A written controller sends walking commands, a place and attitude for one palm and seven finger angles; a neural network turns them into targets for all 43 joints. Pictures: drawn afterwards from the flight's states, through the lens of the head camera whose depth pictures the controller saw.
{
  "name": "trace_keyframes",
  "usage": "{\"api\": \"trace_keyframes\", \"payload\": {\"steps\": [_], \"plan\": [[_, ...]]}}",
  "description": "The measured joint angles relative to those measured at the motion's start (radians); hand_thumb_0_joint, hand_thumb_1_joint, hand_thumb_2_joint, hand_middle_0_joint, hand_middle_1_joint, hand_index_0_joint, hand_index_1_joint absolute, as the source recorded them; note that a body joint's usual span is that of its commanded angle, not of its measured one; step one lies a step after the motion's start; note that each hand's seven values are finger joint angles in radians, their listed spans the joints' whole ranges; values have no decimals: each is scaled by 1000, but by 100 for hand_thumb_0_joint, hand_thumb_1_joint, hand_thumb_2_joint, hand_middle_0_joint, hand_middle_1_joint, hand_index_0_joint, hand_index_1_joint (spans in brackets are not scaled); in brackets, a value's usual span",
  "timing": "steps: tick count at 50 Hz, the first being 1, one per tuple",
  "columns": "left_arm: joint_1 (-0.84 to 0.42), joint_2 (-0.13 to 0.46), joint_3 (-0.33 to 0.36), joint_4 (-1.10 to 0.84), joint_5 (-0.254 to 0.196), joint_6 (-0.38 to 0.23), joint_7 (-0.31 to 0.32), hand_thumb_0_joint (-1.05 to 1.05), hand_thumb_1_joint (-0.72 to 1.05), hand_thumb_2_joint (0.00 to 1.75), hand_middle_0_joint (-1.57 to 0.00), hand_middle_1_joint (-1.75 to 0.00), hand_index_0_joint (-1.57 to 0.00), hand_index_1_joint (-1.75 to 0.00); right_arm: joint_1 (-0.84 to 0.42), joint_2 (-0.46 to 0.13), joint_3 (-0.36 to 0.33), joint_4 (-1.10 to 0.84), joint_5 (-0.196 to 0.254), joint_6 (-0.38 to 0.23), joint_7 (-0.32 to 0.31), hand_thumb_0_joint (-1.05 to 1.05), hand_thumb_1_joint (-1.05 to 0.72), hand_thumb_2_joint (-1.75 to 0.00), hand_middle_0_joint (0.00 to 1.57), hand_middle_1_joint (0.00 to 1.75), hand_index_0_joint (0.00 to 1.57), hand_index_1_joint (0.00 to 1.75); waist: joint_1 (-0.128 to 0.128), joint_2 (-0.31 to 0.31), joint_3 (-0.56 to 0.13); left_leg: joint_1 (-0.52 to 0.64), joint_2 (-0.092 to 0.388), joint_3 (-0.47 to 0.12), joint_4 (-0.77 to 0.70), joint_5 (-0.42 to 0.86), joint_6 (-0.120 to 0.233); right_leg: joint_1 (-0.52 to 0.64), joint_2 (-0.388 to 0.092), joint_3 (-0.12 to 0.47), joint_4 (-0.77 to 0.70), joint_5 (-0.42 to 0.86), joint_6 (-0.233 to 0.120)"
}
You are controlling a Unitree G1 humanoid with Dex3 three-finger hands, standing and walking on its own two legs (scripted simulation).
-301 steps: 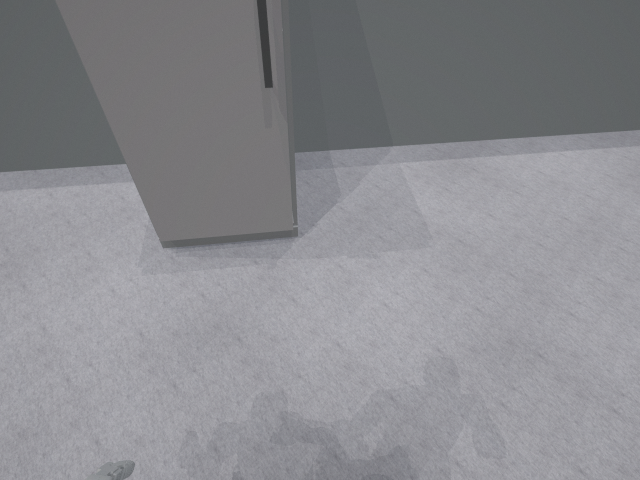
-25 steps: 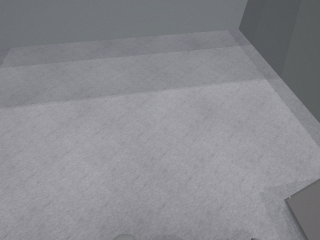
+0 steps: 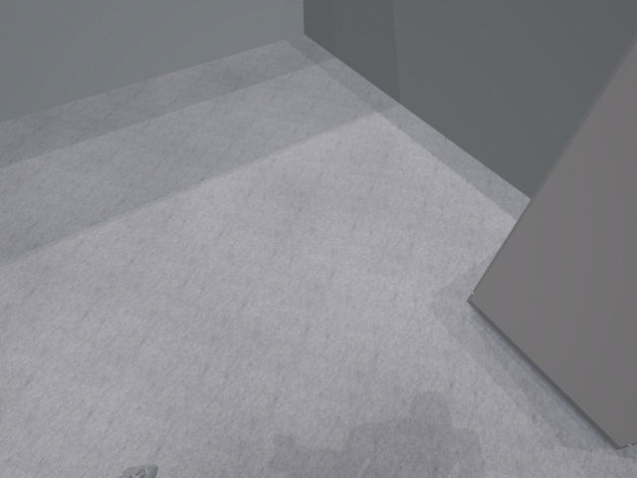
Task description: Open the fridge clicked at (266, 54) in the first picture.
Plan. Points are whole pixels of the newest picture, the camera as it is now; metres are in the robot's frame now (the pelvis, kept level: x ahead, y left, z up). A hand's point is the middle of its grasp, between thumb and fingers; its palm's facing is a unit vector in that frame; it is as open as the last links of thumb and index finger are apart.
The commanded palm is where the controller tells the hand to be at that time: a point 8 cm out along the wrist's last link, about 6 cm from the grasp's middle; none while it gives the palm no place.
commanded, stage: turn to face it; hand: right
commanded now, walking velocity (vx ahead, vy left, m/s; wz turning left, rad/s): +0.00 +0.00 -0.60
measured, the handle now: out of the picture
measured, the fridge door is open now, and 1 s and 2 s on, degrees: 0 0 0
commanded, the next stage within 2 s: take the last steps up to it in 1.50 s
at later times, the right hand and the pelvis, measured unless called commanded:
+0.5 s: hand out of the picture +0.05 -0.21 -0.14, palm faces +0.29 +0.91 -0.29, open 7.4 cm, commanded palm none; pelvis -0.02 +0.02 +0.00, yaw -17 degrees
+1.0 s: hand out of the picture -0.16 -0.22 -0.18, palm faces +0.61 +0.75 -0.25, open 7.4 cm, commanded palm none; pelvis -0.05 -0.02 +0.00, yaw -35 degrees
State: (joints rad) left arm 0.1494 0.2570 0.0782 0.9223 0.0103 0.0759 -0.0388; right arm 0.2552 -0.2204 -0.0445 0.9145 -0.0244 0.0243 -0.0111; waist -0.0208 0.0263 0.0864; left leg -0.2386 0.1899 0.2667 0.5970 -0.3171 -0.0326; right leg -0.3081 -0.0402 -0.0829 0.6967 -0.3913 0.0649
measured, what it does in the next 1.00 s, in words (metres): steps on the spot, turning right: right foot, then left foot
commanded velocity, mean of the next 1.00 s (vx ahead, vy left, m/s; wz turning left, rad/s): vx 0.00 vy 0.00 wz -0.59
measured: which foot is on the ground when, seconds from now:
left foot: down 0.00-0.02, up 0.04-0.44, down 0.46-0.92, up 0.94-1.00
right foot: up 0.00-0.00, down 0.02-0.46, up 0.48-0.88, down 0.90-1.00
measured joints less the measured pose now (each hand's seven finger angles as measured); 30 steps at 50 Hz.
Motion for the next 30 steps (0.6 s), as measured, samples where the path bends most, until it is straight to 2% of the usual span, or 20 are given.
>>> {"api": "trace_keyframes", "payload": {"steps": [1, 2, 4, 7, 10, 18, 21, 23, 25, 26, 28, 30], "plan": [[-2, 2, -3, -10, 0, -9, -1, 0, 91, 89, -19, -30, -19, -30, 9, -9, -5, 1, 4, 4, 1, 1, -90, -90, 20, 30, 21, 30, -2, 0, -6, -17, 10, 10, 35, -16, -10, 37, 1, -7, -84, 62, -10], [-11, -2, -3, -15, 2, -20, -1, 0, 91, 89, -19, -30, -19, -30, 11, -22, -13, 5, 8, 11, 3, 1, -90, -90, 20, 30, 21, 30, -3, 13, -4, -45, 23, -5, 94, -39, -21, 35, 14, -8, -97, 86, -49], [-25, -15, -10, -23, 2, -38, 2, 0, 91, 89, -19, -30, -19, -30, 5, -46, -25, 17, 9, 35, -2, 1, -90, -90, 20, 30, 21, 30, -12, 30, 4, -120, 3, -91, 269, -172, -40, 17, 24, -3, -61, 67, -88], [-17, -28, -19, -32, 5, -51, 17, 0, 91, 89, -20, -30, -20, -30, -14, -62, -38, 35, 11, 53, -2, 1, -91, -90, 20, 30, 20, 30, -4, 18, -3, -206, -49, -170, 468, -170, -51, 23, 26, 31, -89, 78, -95], [-6, -35, -25, -26, 6, -48, 23, 0, 91, 89, -20, -30, -20, -30, -34, -66, -42, 22, 12, 46, 5, 1, -91, -90, 20, 30, 20, 30, 0, 9, -8, -240, -70, -208, 508, -101, -59, 44, 40, 61, -153, 123, -96], [32, -38, -19, -17, 11, -35, 21, 0, 91, 89, -20, -30, -20, -30, -98, -36, -31, -28, 17, 33, 2, 1, -91, -90, 20, 30, 20, 30, 34, -26, -19, -180, -121, -251, 310, -105, -61, 34, 77, 151, -205, 180, -90], [47, -30, -10, -12, 12, -26, 20, 0, 91, 89, -20, -30, -20, -30, -117, -16, -20, -49, 22, 21, 1, 1, -91, -90, 20, 30, 20, 30, 49, -46, -21, -115, -150, -251, 166, -95, -51, 8, 90, 189, -180, 180, -75], [61, -24, -2, -12, 8, -20, 19, 0, 91, 89, -20, -30, -20, -30, -116, -7, -12, -68, 24, 6, 1, 1, -91, -90, 20, 30, 20, 30, 51, -53, -29, -44, -160, -242, 5, -21, -41, -22, 106, 211, -140, 169, -60], [67, -10, 11, -7, 4, -12, 20, 0, 91, 89, -20, -30, -20, -30, -115, 14, -1, -74, 15, -8, -3, 1, -91, -90, 20, 30, 20, 30, 53, -79, -24, -34, -165, -213, -11, 11, 20, -77, 107, 215, -8, 49, -47], [71, -5, 16, -2, 7, -6, 20, 0, 91, 89, -20, -30, -20, -30, -111, 23, 5, -76, 14, -10, -4, 0, -91, -90, 20, 30, 20, 30, 55, -83, -24, -29, -156, -197, -5, 8, 36, -110, 111, 201, 93, -15, -41], [76, 4, 23, 8, 11, 5, 14, 0, 91, 89, -20, -30, -20, -30, -94, 37, 13, -75, 13, -9, -5, 0, -90, -90, 20, 30, 20, 30, 54, -84, -25, -6, -137, -174, -23, 8, 47, -166, 104, 163, 292, -38, -29], [79, 12, 27, 16, 12, 9, 7, 0, 91, 89, -20, -30, -20, -30, -79, 45, 17, -67, 12, -8, -5, 0, -90, -90, 20, 30, 21, 30, 57, -84, -23, 18, -124, -149, -51, 18, 46, -199, 79, 133, 427, 3, -14]]}}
